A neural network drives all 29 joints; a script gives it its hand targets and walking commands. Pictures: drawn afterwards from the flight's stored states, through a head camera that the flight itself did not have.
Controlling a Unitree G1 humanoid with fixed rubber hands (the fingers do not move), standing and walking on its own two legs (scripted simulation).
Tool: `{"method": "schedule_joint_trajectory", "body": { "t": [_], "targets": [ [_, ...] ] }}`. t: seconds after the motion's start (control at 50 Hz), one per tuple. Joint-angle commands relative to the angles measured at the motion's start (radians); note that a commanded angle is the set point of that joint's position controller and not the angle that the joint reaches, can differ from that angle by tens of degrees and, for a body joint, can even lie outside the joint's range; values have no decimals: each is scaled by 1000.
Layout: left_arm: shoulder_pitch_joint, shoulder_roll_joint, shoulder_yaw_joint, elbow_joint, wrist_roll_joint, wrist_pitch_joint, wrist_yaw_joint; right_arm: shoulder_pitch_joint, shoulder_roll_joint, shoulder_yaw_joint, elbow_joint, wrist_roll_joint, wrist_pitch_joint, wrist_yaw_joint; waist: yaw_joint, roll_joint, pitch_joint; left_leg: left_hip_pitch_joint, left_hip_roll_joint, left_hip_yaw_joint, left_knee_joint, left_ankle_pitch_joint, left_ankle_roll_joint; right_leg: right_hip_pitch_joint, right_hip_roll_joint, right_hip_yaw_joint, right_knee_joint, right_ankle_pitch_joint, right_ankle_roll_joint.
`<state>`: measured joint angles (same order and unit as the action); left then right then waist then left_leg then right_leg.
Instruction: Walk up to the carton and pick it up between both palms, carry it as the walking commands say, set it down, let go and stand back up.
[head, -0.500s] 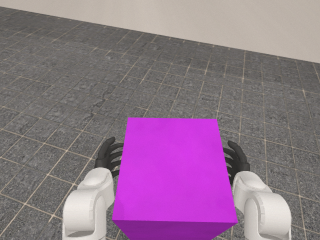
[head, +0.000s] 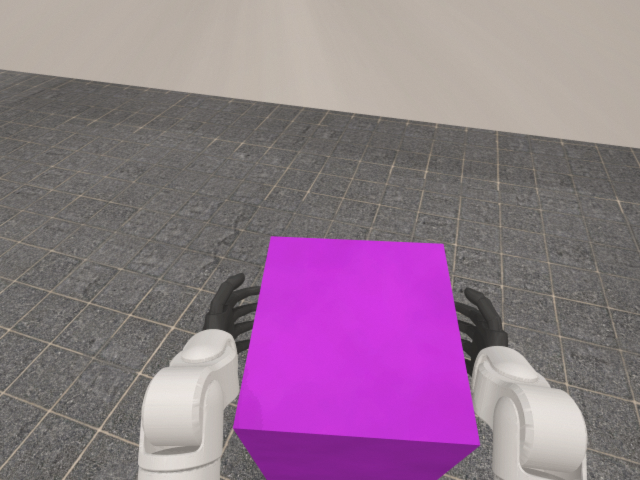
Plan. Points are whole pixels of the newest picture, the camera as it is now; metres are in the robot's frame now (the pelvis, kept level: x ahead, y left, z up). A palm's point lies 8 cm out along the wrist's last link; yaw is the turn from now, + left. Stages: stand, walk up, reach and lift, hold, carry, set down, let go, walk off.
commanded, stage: carry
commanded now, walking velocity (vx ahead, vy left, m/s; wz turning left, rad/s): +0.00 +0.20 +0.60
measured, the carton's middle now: (349, 370) +0.25 -0.01 +0.04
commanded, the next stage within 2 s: none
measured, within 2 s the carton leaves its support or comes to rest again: neither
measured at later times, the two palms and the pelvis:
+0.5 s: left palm (54, 444) +0.16 +0.29 +0.06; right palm (328, 382) +0.23 +0.02 +0.05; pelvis -0.06 +0.09 -0.02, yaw +16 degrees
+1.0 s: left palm out of the picture -0.01 +0.47 +0.06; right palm (115, 438) +0.17 +0.24 +0.05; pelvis -0.12 +0.20 -0.02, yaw +35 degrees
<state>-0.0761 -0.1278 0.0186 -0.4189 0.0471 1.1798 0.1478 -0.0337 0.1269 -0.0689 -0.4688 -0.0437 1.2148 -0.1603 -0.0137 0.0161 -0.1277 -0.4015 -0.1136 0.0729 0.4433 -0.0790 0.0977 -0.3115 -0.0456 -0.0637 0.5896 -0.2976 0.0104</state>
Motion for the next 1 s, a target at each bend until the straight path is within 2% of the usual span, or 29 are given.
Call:
{"method": "schedule_joint_trajectory", "body": {
  "t": [0.0,0.02,0.04,0.08,0.1,0.16,0.18,0.2,0.22,0.24,0.28,0.34,0.38,0.42,0.46,0.48,0.5,0.52,0.54,0.56,0.6,0.78,0.8,0.82,0.84,0.86,0.9,0.94,0.98],
  "targets": [
    [-363,-785,-548,-95,-248,23,-106,-387,752,596,-46,244,12,146,41,-166,-151,-122,91,-130,168,-375,-191,91,-251,264,-206,-257,-121],
    [-359,-790,-533,-76,-234,26,-107,-413,750,609,-62,242,15,148,45,-291,-109,-138,61,-65,481,-402,-163,-41,-443,423,-347,-338,-186],
    [-407,-784,-536,-80,-240,26,-112,-468,760,602,-60,232,14,147,23,-262,2,-192,136,-120,689,-374,-150,-167,-516,416,-399,-300,-193],
    [-381,-807,-542,-60,-232,38,-110,-501,757,601,-100,242,7,137,18,-59,-1,-225,154,-136,677,-338,-126,-87,-449,276,-293,-94,-139],
    [-462,-838,-574,-120,-245,25,-105,-496,792,602,-102,257,3,145,3,-80,-6,-212,228,-174,504,-331,-131,-41,-412,184,-194,60,-85],
    [-424,-837,-571,-128,-243,18,-90,-468,818,608,-92,278,4,147,1,-167,-60,31,147,-79,182,-289,-98,-96,-331,41,-90,88,-16],
    [-366,-824,-556,-101,-221,18,-87,-424,812,615,-78,279,5,142,3,-89,-91,104,145,-104,66,-250,-98,-95,-271,-19,67,101,23],
    [-371,-824,-567,-136,-233,13,-92,-408,800,602,-85,272,-3,143,14,155,-122,174,263,-240,-30,-81,-58,-180,-168,-117,229,-155,73],
    [-331,-813,-567,-135,-225,15,-82,-366,775,598,-66,274,-4,141,8,381,-131,256,404,-514,-68,61,28,-419,-21,-142,469,-406,116],
    [-388,-850,-601,-198,-277,2,-94,-399,820,611,-123,296,-22,139,-9,357,-164,190,424,-586,-108,83,106,-356,2,-46,610,-421,113],
    [-353,-899,-594,-120,-280,-4,-110,-414,862,634,-128,286,-25,140,1,60,-183,111,332,-449,-73,54,83,-275,-21,-3,690,-250,100],
    [-378,-955,-635,-195,-343,-24,-144,-449,876,633,-223,283,-65,142,5,82,-270,160,279,-379,-67,-29,46,-199,-38,30,538,-186,67],
    [-466,-972,-657,-258,-358,-48,-144,-456,928,644,-199,295,-82,149,-1,131,-280,263,285,-439,-87,65,2,-220,-13,35,438,-183,56],
    [-387,-945,-643,-259,-352,-52,-145,-381,893,642,-184,275,-81,147,4,120,-320,241,287,-435,-35,164,37,-116,-24,82,284,-201,33],
    [-292,-946,-607,-229,-350,-56,-155,-395,905,676,-206,284,-86,131,24,50,-406,193,229,-384,-2,299,-47,145,-20,72,-59,-160,8],
    [-279,-926,-581,-212,-339,-58,-157,-406,897,684,-205,286,-80,125,41,-48,-400,21,187,-316,78,159,-100,349,-98,146,-237,-23,-22],
    [-259,-908,-566,-227,-327,-67,-158,-387,879,699,-247,288,-80,130,22,-369,-344,-199,57,-167,332,-280,-135,440,-388,421,-234,314,-106],
    [-205,-889,-549,-191,-286,-72,-157,-470,846,737,-318,302,-84,138,40,-502,-242,-414,37,-69,632,-475,-163,414,-586,505,-206,645,-241],
    [-218,-892,-555,-215,-295,-70,-157,-459,847,715,-296,290,-86,138,24,-336,-199,-419,121,-142,787,-439,-162,377,-537,365,-142,842,-237],
    [-263,-872,-537,-226,-297,-72,-156,-465,873,716,-245,300,-85,135,18,-218,-171,-392,115,-124,807,-382,-138,364,-461,260,-115,940,-190],
    [-274,-835,-540,-246,-275,-72,-153,-429,867,721,-205,309,-80,146,9,-137,-151,-376,112,-78,689,-316,-139,391,-364,140,-78,967,-125],
    [-235,-721,-545,-224,-242,-13,-124,-361,773,669,-141,265,-25,123,18,-272,-190,64,67,99,99,-243,-135,259,-332,-101,105,832,13],
    [-199,-716,-536,-189,-222,-2,-114,-343,761,670,-148,265,-16,119,-2,-195,-214,194,91,88,18,-169,-117,195,-321,-127,232,686,40],
    [-221,-706,-550,-195,-228,3,-114,-322,752,651,-116,248,-12,118,1,-44,-217,308,207,-31,38,280,-82,38,-250,-122,367,281,83],
    [-278,-714,-584,-218,-243,10,-115,-293,722,614,-72,231,-11,120,-1,309,-205,449,425,-347,97,808,44,-252,-108,-152,558,-418,132],
    [-339,-765,-630,-255,-294,3,-131,-348,759,620,-134,249,-32,123,-11,271,-226,333,444,-407,68,812,128,-206,-63,-45,626,-500,135],
    [-366,-833,-641,-247,-293,-1,-130,-382,797,630,-177,246,-31,130,1,224,-215,332,373,-288,87,604,81,-264,-92,-13,645,-424,137],
    [-421,-875,-663,-261,-330,-12,-138,-375,849,608,-120,248,-52,137,-6,278,-239,291,324,-264,60,427,83,-237,-98,-4,564,-266,109],
    [-425,-915,-650,-288,-354,-27,-152,-406,893,645,-171,261,-66,137,-9,101,-237,191,322,-305,19,212,98,-154,-87,9,470,-241,97]
  ]
}}
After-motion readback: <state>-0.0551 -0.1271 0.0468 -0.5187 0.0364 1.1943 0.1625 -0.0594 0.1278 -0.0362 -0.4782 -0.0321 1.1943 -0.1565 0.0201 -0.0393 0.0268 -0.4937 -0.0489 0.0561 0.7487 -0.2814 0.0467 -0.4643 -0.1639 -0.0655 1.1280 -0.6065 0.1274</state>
